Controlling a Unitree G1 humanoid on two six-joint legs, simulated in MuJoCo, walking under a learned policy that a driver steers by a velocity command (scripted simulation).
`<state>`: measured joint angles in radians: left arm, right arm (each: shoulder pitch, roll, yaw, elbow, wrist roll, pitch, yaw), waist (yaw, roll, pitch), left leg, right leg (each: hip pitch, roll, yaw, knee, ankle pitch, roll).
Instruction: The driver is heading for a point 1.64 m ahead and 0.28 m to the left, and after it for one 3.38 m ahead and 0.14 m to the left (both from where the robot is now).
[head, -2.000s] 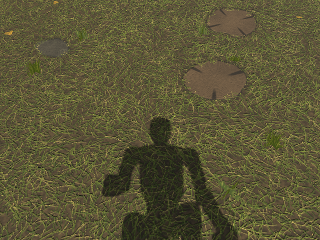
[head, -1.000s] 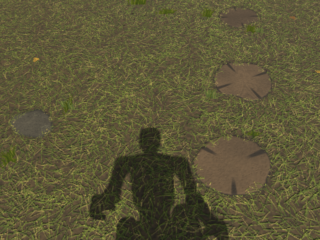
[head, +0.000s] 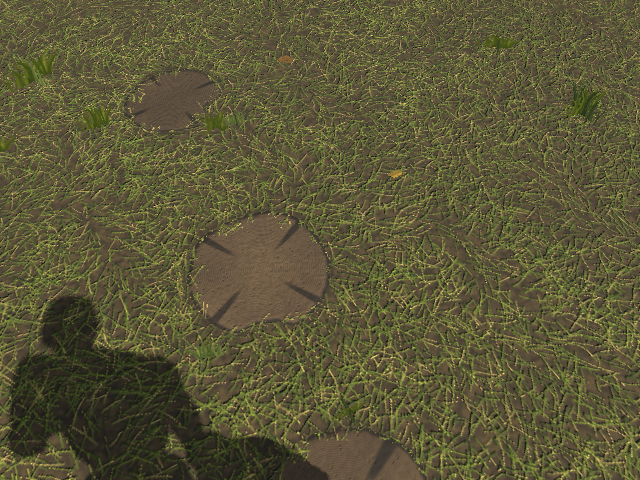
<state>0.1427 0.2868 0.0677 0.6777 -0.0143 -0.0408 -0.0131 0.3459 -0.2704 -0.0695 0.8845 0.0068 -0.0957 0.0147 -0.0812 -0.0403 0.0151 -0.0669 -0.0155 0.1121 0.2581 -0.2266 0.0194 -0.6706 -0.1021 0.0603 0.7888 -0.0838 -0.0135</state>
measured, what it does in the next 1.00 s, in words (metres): walks ahead: right foot, then left foot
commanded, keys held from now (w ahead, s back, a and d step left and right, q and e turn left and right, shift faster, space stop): w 1.00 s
